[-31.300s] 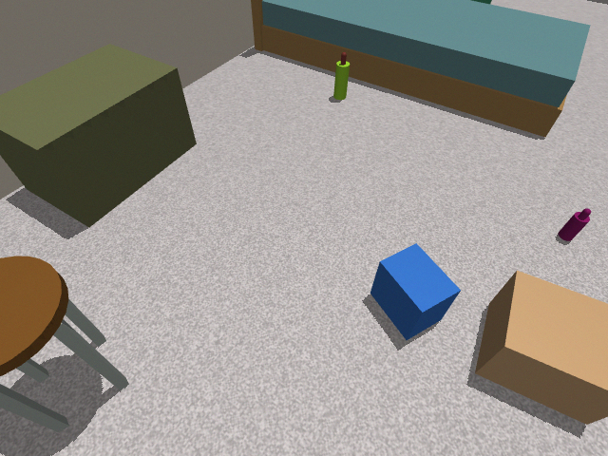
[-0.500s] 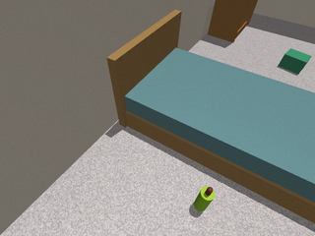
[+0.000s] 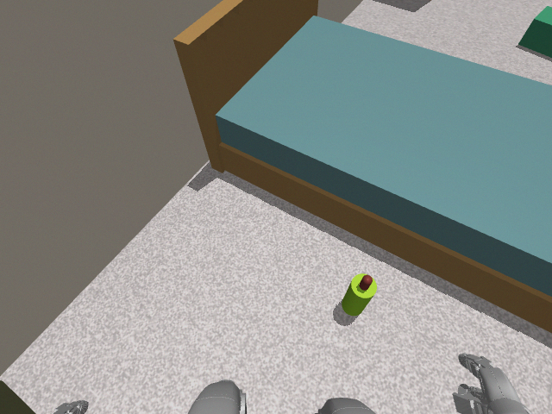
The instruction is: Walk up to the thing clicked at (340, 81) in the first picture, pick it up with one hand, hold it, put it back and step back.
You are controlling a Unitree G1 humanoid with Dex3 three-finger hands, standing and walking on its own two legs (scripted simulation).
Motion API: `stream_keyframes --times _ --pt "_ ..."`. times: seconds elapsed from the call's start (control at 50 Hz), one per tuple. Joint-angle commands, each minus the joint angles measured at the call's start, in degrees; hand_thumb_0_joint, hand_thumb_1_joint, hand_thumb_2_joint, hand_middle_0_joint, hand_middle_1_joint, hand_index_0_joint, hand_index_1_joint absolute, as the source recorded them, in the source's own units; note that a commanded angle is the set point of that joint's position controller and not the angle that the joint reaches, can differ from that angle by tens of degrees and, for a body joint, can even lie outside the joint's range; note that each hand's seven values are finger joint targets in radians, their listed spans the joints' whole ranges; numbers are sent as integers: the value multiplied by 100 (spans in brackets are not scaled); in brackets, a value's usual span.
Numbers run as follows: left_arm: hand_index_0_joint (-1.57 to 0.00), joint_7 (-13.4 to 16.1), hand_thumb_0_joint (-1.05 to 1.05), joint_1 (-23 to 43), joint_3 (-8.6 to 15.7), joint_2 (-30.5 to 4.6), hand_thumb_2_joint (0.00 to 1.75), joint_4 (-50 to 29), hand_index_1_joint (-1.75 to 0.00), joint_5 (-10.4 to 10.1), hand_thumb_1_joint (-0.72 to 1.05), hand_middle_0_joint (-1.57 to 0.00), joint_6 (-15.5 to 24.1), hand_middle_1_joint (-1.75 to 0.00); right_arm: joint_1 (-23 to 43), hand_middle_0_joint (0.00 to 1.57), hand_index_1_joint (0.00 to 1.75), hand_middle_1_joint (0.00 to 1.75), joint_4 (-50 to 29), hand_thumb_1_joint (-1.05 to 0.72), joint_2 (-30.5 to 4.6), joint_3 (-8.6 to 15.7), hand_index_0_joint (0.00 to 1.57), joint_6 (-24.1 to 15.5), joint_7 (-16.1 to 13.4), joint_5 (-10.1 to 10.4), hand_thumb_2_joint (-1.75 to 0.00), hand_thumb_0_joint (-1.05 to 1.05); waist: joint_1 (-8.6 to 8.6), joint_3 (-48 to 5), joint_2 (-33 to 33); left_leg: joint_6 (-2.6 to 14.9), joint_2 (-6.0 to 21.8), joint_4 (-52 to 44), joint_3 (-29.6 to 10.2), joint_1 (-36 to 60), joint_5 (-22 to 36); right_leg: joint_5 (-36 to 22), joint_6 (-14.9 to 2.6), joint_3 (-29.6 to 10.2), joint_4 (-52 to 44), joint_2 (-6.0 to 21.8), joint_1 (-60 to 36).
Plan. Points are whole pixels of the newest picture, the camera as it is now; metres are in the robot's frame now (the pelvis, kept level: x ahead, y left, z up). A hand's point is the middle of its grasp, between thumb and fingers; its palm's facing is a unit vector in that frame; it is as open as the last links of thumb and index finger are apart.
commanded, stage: step back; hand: right
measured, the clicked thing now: (359, 293) +0.46 -0.23 -0.62
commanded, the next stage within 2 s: none
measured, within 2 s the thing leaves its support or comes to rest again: neither
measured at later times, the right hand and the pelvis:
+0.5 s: hand out of the picture +0.03 -0.27 -0.14, palm faces -0.09 +0.91 -0.40, open 7.4 cm; pelvis -0.09 -0.01 +0.00, yaw +4 degrees
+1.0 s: hand out of the picture -0.10 -0.29 -0.14, palm faces -0.02 +0.94 -0.35, open 7.4 cm; pelvis -0.22 -0.02 +0.01, yaw +2 degrees
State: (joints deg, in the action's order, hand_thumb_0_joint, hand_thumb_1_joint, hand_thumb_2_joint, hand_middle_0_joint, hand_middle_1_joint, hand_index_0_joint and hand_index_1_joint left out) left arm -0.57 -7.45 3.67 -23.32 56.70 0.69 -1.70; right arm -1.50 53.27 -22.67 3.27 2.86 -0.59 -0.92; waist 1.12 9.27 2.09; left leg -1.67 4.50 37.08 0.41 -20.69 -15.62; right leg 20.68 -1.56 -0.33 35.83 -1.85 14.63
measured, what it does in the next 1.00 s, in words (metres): walks backwards: left foot, then right foot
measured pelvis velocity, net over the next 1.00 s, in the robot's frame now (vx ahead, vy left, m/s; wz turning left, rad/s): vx -0.22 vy -0.02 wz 0.03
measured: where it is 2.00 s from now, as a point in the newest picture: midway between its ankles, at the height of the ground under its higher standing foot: outside the picture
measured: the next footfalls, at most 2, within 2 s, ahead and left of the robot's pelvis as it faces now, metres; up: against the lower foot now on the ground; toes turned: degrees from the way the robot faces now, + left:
left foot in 0.44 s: -0.06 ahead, +0.10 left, +0.00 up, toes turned +1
right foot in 0.80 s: -0.14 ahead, -0.13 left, +0.00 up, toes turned +2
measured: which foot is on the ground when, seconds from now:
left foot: down 0.00-0.00, up 0.02-0.42, down 0.44-0.82, up 0.84-1.00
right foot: down 0.00-0.48, up 0.50-0.78, down 0.80-1.00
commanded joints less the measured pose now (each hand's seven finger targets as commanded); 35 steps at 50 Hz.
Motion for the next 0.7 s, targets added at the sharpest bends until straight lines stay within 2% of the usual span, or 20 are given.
stream_keyframes --times 0.0,0.02,0.04,0.06,0.08,0.14,0.2,0.3,0.34,0.38,0.4,0.42,0.44,0.46,0.48,0.5,0.52,0.56,0.6,0.68 --pt "-20 127 0 -340 447 -1972 90 -483 -30 126 90 -20 164 -30 -6 20 30 30 -576 -90 -893 224 20 26 -194 31 -90 0 172 -1309 -1496 304 -1086 2031 -1140 -558 -2335 -4690 -848 -2635 -1466 2192 -740" --pt "-20 167 0 -251 419 -1712 90 -504 -30 110 90 -20 169 -30 203 20 30 30 -527 -90 -1008 258 20 46 -222 6 -90 0 181 -1231 -1072 335 -1052 2433 -1400 -596 -2112 -4600 -739 -2317 -1396 2014 -786" --pt "-20 217 0 34 328 -1443 90 -535 -30 105 90 -20 170 -30 14 20 30 30 -503 -90 -990 250 20 45 -223 61 -90 0 -56 -1246 -890 342 -1034 2681 -1454 -883 -1680 -4829 -583 -1681 -1116 1636 -1210" --pt "-20 259 0 245 293 -1303 90 -619 -30 145 90 -20 161 -30 -230 20 30 30 -459 -90 -958 221 20 37 -210 109 -90 0 -217 -1209 -1020 325 -1030 2756 -1344 -1049 -1350 -4806 -348 -1270 -1028 1364 -1288" --pt "-20 292 0 219 288 -1227 90 -688 -30 116 90 -20 163 -30 -381 20 30 30 -448 -90 -995 222 20 36 -195 98 -90 0 -233 -1214 -1110 303 -986 2754 -1251 -979 -1108 -4572 -270 -1148 -1020 1286 -1299" --pt "-20 335 0 -28 302 -1110 90 -774 -30 73 90 -20 162 -30 -440 20 30 30 -528 -90 -964 278 20 7 -155 24 -90 0 -58 -1287 -920 99 -928 2606 -1055 -878 -1108 -4549 -666 -1221 -881 1416 -1643" --pt "-20 343 0 -330 340 -1150 90 -803 -30 61 90 -20 145 -30 -281 20 30 30 -701 -90 -972 302 20 -25 -144 6 -90 0 139 -1190 -748 53 -850 2040 -937 -814 -1292 -4493 -968 -1284 -800 1609 -1686" --pt "-20 314 0 -334 369 -1245 90 -968 -30 44 90 -20 139 -30 -517 20 30 30 -743 -90 -901 337 20 -52 -84 -26 -90 0 132 -1301 -874 175 -669 1068 -639 -310 -1181 -3847 -887 -1385 -792 1644 -1471" --pt "-20 290 0 -63 367 -1314 90 -1079 -30 49 90 -20 133 -30 -711 20 30 30 -701 -90 -920 354 20 -68 -56 -54 -90 0 34 -1275 -870 230 -601 845 -457 81 -1192 -3037 -1153 -1538 -915 1834 -919" --pt "-20 262 0 123 326 -1289 90 -1099 -30 28 90 -20 122 -30 -953 20 30 30 -632 -90 -875 390 20 -116 -28 -85 -90 0 -119 -1355 -677 347 -549 -53 -384 637 -641 -2800 -958 -1437 -679 1741 -523" --pt "-20 247 0 248 309 -1295 90 -1095 -30 7 90 -20 102 -30 -1205 20 30 30 -560 -90 -810 406 20 -140 -18 -83 -90 0 -255 -1411 -650 430 -523 -737 -336 1064 -37 -2515 -774 -1270 -536 1600 -268" --pt "-20 230 0 264 280 -1199 90 -1084 -30 -27 90 -20 93 -30 -1257 20 30 30 -580 -90 -945 428 20 -178 -23 -120 -90 0 -255 -1453 -316 554 -284 -990 -739 1332 626 -2023 -522 -1062 -277 1300 85" --pt "-20 214 0 294 215 -1046 90 -1150 -30 -70 90 -20 93 -30 -1236 20 30 30 -675 -90 -1223 496 20 -218 -26 -149 -90 0 -228 -1378 332 893 385 -1233 -1720 1469 1231 -1252 -207 -697 337 737 687" --pt "-20 241 0 442 203 -860 90 -1161 -30 -83 90 -20 67 -30 -889 20 30 30 -794 -90 -1668 582 20 -192 0 -79 -90 0 -307 -962 1330 1776 1389 -1715 -2799 802 1793 479 130 -59 1430 -267 973" --pt "-20 257 0 395 230 -960 90 -1093 -30 -46 90 -20 17 -30 -675 20 30 30 -1027 -90 -1694 582 20 -243 -19 -136 -90 0 -337 -751 1236 2117 1802 -1780 -3285 321 2137 1555 169 -543 2637 -382 901" --pt "-20 240 0 146 231 -1029 90 -1007 -30 -48 90 -20 -15 -30 -483 20 30 30 -1106 -90 -1448 539 20 -243 -44 -52 -90 0 -194 -642 748 1998 1597 -1744 -2802 129 2217 1373 178 -881 3192 -414 889" --pt "-20 228 0 -117 211 -998 90 -899 -30 -98 90 -20 -14 -30 -277 20 30 30 -1165 -90 -1271 483 20 -240 -79 -24 -90 0 -63 -609 389 1750 1154 -1531 -2101 228 2479 1066 184 -981 3285 -511 879" --pt "-20 249 0 -233 167 -982 90 -879 -30 -103 90 -20 45 -30 -192 20 30 30 -1240 -90 -1159 467 20 -215 -109 -81 -90 0 -61 -735 480 1488 780 -1289 -1516 608 2703 820 222 -804 3325 -567 1068" --pt "-20 266 0 -347 140 -1001 90 -921 -30 -104 90 -20 71 -30 -406 20 30 30 -1325 -90 -1108 452 20 -197 -106 -114 -90 0 -193 -981 546 1490 683 -1076 -1375 1258 2837 870 281 -641 2811 -466 1189" --pt "-20 265 0 -181 129 -889 90 -1099 -30 -39 90 -20 99 -30 -822 20 30 30 -1359 -90 -1132 456 20 -140 -115 -124 -90 0 -391 -1190 824 1471 847 -819 -1440 1944 3108 1019 268 -317 1091 -114 1093"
